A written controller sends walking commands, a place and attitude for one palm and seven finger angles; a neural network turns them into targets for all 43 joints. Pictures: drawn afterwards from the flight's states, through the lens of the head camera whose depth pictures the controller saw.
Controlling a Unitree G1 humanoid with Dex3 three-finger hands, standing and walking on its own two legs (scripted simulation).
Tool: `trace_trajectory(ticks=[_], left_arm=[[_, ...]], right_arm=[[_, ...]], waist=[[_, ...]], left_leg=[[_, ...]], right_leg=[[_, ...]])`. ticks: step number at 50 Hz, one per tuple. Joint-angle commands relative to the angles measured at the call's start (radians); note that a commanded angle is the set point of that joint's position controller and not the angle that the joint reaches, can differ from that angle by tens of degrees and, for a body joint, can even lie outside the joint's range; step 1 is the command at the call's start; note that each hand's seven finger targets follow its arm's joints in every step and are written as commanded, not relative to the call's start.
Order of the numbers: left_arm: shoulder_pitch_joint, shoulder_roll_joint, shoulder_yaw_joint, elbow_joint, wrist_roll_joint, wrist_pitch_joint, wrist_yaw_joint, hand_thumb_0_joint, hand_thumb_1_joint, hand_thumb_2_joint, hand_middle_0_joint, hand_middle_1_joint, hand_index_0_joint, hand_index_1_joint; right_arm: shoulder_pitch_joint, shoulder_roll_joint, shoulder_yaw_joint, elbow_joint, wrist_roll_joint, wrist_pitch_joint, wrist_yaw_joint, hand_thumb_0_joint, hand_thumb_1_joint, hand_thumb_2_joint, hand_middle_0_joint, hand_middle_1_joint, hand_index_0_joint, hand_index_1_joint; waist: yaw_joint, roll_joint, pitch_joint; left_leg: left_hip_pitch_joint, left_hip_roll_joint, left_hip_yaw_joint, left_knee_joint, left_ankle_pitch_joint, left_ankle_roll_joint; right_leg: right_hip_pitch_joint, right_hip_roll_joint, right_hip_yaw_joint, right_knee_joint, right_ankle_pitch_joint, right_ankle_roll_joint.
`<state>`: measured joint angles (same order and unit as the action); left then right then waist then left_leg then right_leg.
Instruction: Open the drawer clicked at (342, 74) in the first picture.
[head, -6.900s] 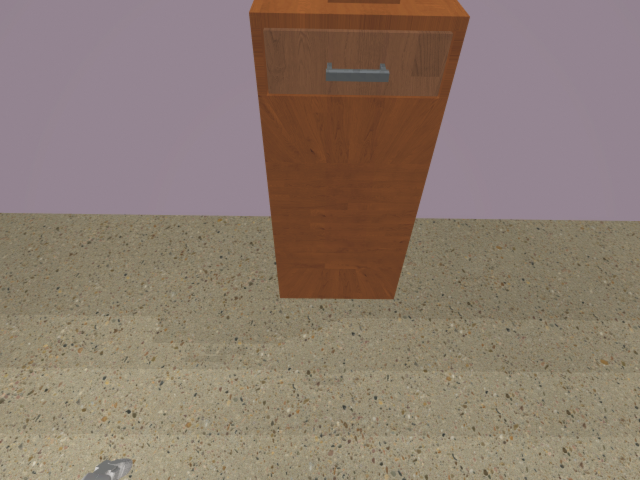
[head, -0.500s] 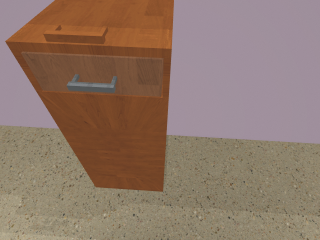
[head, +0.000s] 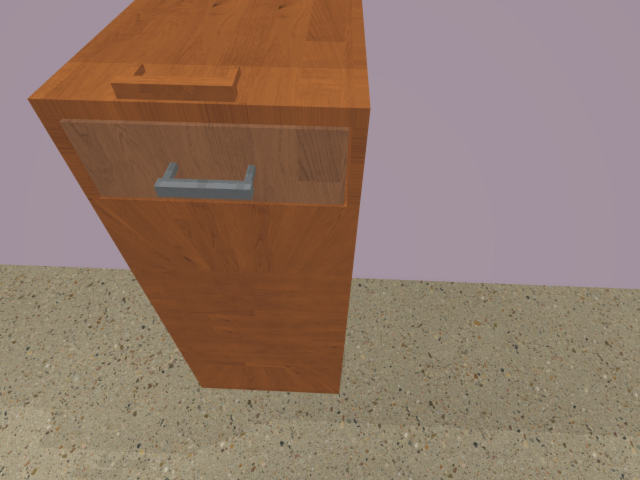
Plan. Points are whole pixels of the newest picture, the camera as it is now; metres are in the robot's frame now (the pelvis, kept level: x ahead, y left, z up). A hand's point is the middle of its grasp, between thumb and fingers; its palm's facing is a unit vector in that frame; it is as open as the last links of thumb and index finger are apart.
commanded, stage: look again from close up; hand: left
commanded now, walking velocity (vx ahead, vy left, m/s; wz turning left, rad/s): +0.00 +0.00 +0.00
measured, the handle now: (208, 179) +0.47 +0.19 +0.12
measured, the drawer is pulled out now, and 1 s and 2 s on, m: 0.00 0.00 0.00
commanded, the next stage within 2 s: shuffle to correct the standing spot in 0.14 s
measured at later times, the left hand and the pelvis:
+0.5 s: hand out of the picture +0.00 +0.16 -0.17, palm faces +0.01 -0.97 -0.22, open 7.4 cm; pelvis -0.02 -0.01 +0.00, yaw -2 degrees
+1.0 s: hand out of the picture -0.03 +0.16 -0.18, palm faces +0.06 -0.99 -0.15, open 7.4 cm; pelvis -0.01 -0.01 +0.00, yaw +0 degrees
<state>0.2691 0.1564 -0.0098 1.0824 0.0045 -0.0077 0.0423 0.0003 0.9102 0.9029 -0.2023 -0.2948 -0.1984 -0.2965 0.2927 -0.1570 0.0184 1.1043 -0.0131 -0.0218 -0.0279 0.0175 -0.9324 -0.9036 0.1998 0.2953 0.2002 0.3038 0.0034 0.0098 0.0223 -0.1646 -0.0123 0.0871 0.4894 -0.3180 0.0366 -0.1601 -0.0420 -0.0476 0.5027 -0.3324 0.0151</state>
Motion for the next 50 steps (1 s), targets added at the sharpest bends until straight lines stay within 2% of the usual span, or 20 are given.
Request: trace_trajectory(ticks=[1, 5, 12, 16, 18, 23, 25, 26, 28, 30, 32, 33, 37, 40, 42, 43, 44, 46, 48, 50], left_arm=[[0.073, 0.094, 0.018, -0.016, 0.004, -0.011, 0.001, 0.0, 0.9, 0.9, -0.2, -0.3, -0.2, -0.3], [0.074, 0.097, 0.018, -0.009, 0.005, -0.01, 0.003, 0.0, 0.9, 0.9, -0.2, -0.3, -0.2, -0.3], [0.08, 0.092, 0.018, 0.005, 0.006, -0.008, 0.003, 0.0, 0.9, 0.9, -0.2, -0.3, -0.2, -0.3], [0.077, 0.1, 0.024, -0.011, 0.004, 0.0, 0.009, 0.0, 0.9, 0.9, -0.2, -0.3, -0.2, -0.3], [0.079, 0.105, 0.032, -0.025, 0.005, 0.007, 0.011, 0.0, 0.9, 0.9, -0.2, -0.3, -0.2, -0.3], [0.064, 0.107, 0.048, -0.073, 0.012, 0.028, 0.005, 0.0, 0.9, 0.9, -0.2, -0.3, -0.2, -0.3], [0.076, 0.087, 0.043, -0.077, 0.013, 0.026, 0.004, 0.0, 0.9, 0.9, -0.2, -0.3, -0.2, -0.3], [0.086, 0.084, 0.042, -0.074, 0.013, 0.021, 0.004, 0.0, 0.9, 0.9, -0.2, -0.3, -0.2, -0.3], [0.075, 0.106, 0.036, -0.066, 0.015, 0.006, 0.001, 0.0, 0.9, 0.9, -0.2, -0.3, -0.2, -0.3], [0.043, 0.128, 0.031, -0.061, 0.013, -0.004, -0.002, 0.0, 0.9, 0.9, -0.2, -0.3, -0.2, -0.3], [0.029, 0.144, 0.035, -0.069, 0.015, -0.004, -0.006, 0.0, 0.9, 0.9, -0.2, -0.3, -0.2, -0.3], [0.031, 0.147, 0.038, -0.071, 0.015, -0.003, -0.008, 0.0, 0.9, 0.9, -0.2, -0.3, -0.2, -0.3], [0.067, 0.162, 0.056, -0.076, 0.017, -0.007, -0.009, 0.0, 0.9, 0.9, -0.2, -0.3, -0.2, -0.3], [0.068, 0.161, 0.065, -0.081, 0.018, -0.01, -0.007, 0.0, 0.9, 0.9, -0.2, -0.3, -0.2, -0.3], [0.047, 0.149, 0.063, -0.082, 0.015, -0.01, -0.007, 0.0, 0.9, 0.9, -0.2, -0.3, -0.2, -0.3], [0.044, 0.134, 0.059, -0.08, 0.011, -0.008, -0.008, 0.0, 0.9, 0.9, -0.2, -0.3, -0.2, -0.3], [0.053, 0.108, 0.053, -0.079, 0.009, -0.006, -0.008, 0.0, 0.9, 0.9, -0.2, -0.3, -0.2, -0.3], [0.064, 0.07, 0.041, -0.065, 0.011, 0.004, -0.006, 0.0, 0.9, 0.9, -0.2, -0.3, -0.2, -0.3], [0.077, 0.056, 0.032, -0.047, 0.013, 0.003, -0.008, 0.0, 0.9, 0.9, -0.2, -0.3, -0.2, -0.3], [0.086, 0.054, 0.027, -0.021, 0.011, -0.001, -0.01, 0.0, 0.9, 0.9, -0.2, -0.3, -0.2, -0.3]], right_arm=[[0.054, -0.102, -0.01, -0.019, -0.002, -0.016, -0.007, 0.0, -0.9, -0.9, 0.2, 0.3, 0.2, 0.3], [0.053, -0.1, -0.012, -0.007, -0.001, -0.016, -0.009, 0.0, -0.9, -0.9, 0.2, 0.3, 0.2, 0.3], [0.044, -0.094, -0.012, 0.006, 0.0, -0.011, -0.011, 0.0, -0.9, -0.9, 0.2, 0.3, 0.2, 0.3], [0.033, -0.096, -0.022, -0.005, 0.004, -0.009, -0.018, 0.0, -0.9, -0.9, 0.2, 0.3, 0.2, 0.3], [0.035, -0.103, -0.031, -0.015, 0.004, -0.003, -0.022, 0.0, -0.9, -0.9, 0.2, 0.3, 0.2, 0.3], [0.019, -0.141, -0.061, -0.053, -0.002, 0.019, -0.029, 0.0, -0.9, -0.9, 0.2, 0.3, 0.2, 0.3], [0.001, -0.131, -0.059, -0.063, -0.003, 0.017, -0.026, 0.0, -0.9, -0.9, 0.2, 0.3, 0.2, 0.3], [-0.014, -0.119, -0.057, -0.071, -0.003, 0.016, -0.021, 0.0, -0.9, -0.9, 0.2, 0.3, 0.2, 0.3], [-0.034, -0.079, -0.046, -0.076, 0.0, 0.017, -0.006, 0.0, -0.9, -0.9, 0.2, 0.3, 0.2, 0.3], [-0.012, -0.054, -0.035, -0.06, -0.003, 0.029, 0.003, 0.0, -0.9, -0.9, 0.2, 0.3, 0.2, 0.3], [-0.001, -0.06, -0.033, -0.045, -0.01, 0.035, 0.014, 0.0, -0.9, -0.9, 0.2, 0.3, 0.2, 0.3], [0.002, -0.061, -0.032, -0.039, -0.012, 0.035, 0.017, 0.0, -0.9, -0.9, 0.2, 0.3, 0.2, 0.3], [0.006, -0.071, -0.035, -0.04, -0.013, 0.031, 0.023, 0.0, -0.9, -0.9, 0.2, 0.3, 0.2, 0.3], [0.024, -0.058, -0.036, -0.044, -0.008, 0.026, 0.022, 0.0, -0.9, -0.9, 0.2, 0.3, 0.2, 0.3], [0.071, -0.044, -0.029, -0.03, -0.004, 0.018, 0.019, 0.0, -0.9, -0.9, 0.2, 0.3, 0.2, 0.3], [0.092, -0.047, -0.027, -0.021, -0.003, 0.012, 0.014, 0.0, -0.9, -0.9, 0.2, 0.3, 0.2, 0.3], [0.108, -0.067, -0.027, -0.018, -0.005, 0.004, 0.009, 0.0, -0.9, -0.9, 0.2, 0.3, 0.2, 0.3], [0.094, -0.1, -0.028, -0.018, -0.006, -0.003, 0.001, 0.0, -0.9, -0.9, 0.2, 0.3, 0.2, 0.3], [0.062, -0.098, -0.026, -0.03, -0.002, -0.006, -0.01, 0.0, -0.9, -0.9, 0.2, 0.3, 0.2, 0.3], [0.066, -0.085, -0.024, -0.028, 0.0, -0.012, -0.015, 0.0, -0.9, -0.9, 0.2, 0.3, 0.2, 0.3]], waist=[[0.004, 0.003, 0.021], [0.002, 0.009, 0.006], [0.003, -0.003, 0.028], [0.001, 0.01, 0.034], [-0.001, 0.017, 0.008], [-0.004, 0.065, -0.019], [0.009, 0.063, -0.057], [0.015, 0.035, -0.067], [0.008, -0.055, -0.061], [-0.012, -0.159, -0.016], [-0.004, -0.17, 0.069], [0.0, -0.172, 0.098], [0.021, -0.121, 0.13], [0.014, -0.081, 0.116], [-0.008, -0.068, 0.091], [-0.014, -0.028, 0.073], [-0.007, 0.04, 0.049], [0.01, 0.186, 0.028], [0.024, 0.153, 0.038], [0.024, 0.091, 0.018]], left_leg=[[-0.013, 0.121, -0.123, -0.109, 0.371, 0.017], [0.017, 0.119, -0.114, -0.101, 0.427, 0.015], [0.02, 0.119, -0.105, -0.105, 0.392, 0.013], [0.043, 0.135, -0.106, -0.097, 0.574, 0.01], [0.069, 0.149, -0.103, -0.079, 0.649, 0.013], [0.077, 0.21, -0.13, -0.064, 0.698, 0.05], [0.043, 0.213, -0.131, -0.07, 0.588, 0.066], [0.013, 0.185, -0.117, -0.06, 0.461, 0.051], [-0.045, 0.106, -0.068, -0.038, 0.15, 0.003], [-0.041, 0.055, -0.038, -0.021, -0.021, -0.023], [-0.07, 0.047, -0.031, 0.027, -0.034, -0.022], [-0.092, 0.046, -0.026, 0.049, -0.032, -0.02], [-0.18, 0.054, -0.032, 0.142, -0.068, -0.019], [-0.155, 0.063, -0.039, 0.1, -0.048, -0.024], [-0.052, 0.058, -0.041, -0.027, 0.04, -0.024], [-0.004, 0.066, -0.061, -0.078, 0.099, -0.021], [0.008, 0.111, -0.106, -0.101, 0.206, -0.006], [-0.038, 0.206, -0.201, -0.182, 0.275, 0.053], [-0.047, 0.206, -0.206, -0.187, 0.331, 0.075], [-0.022, 0.182, -0.175, -0.153, 0.433, 0.063]], right_leg=[[0.013, -0.057, 0.047, -0.049, 0.249, -0.047], [0.021, -0.061, 0.047, -0.044, 0.299, -0.045], [0.012, -0.067, 0.05, -0.058, 0.305, -0.045], [-0.013, -0.068, 0.061, -0.032, 0.404, -0.039], [-0.029, -0.066, 0.06, -0.001, 0.424, -0.038], [-0.106, -0.032, 0.042, 0.088, 0.317, -0.035], [-0.071, -0.027, 0.054, 0.072, 0.232, -0.038], [-0.048, -0.038, 0.077, 0.029, 0.25, -0.043], [-0.031, -0.101, 0.159, -0.078, 0.23, -0.065], [-0.092, -0.147, 0.218, -0.197, 0.013, -0.093], [-0.166, -0.159, 0.262, -0.296, -0.245, -0.107], [-0.178, -0.168, 0.278, -0.325, -0.303, -0.115], [-0.14, -0.22, 0.329, -0.348, -0.276, -0.161], [-0.131, -0.23, 0.285, -0.3, -0.128, -0.178], [-0.161, -0.188, 0.209, -0.221, 0.004, -0.148], [-0.173, -0.142, 0.162, -0.161, 0.048, -0.123], [-0.156, -0.084, 0.111, -0.087, 0.098, -0.096], [-0.104, -0.017, 0.004, -0.005, 0.015, -0.048], [-0.083, -0.013, 0.003, -0.007, 0.025, -0.042], [-0.049, -0.029, 0.02, -0.036, 0.112, -0.042]])
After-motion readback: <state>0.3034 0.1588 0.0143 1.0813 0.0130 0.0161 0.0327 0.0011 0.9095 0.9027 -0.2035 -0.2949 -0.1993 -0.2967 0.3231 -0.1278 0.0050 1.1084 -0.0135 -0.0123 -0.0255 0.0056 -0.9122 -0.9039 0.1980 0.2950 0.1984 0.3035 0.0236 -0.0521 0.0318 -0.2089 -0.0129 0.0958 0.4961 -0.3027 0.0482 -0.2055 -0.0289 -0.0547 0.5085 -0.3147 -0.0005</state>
